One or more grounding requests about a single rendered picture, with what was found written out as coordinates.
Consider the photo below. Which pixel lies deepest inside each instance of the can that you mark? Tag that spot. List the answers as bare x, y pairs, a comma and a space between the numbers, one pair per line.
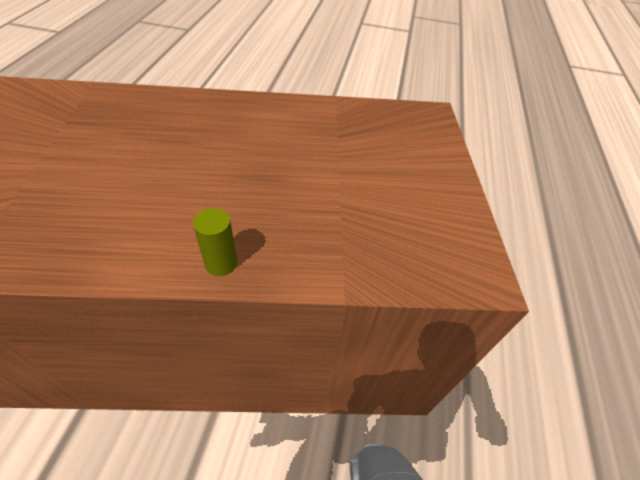
215, 238

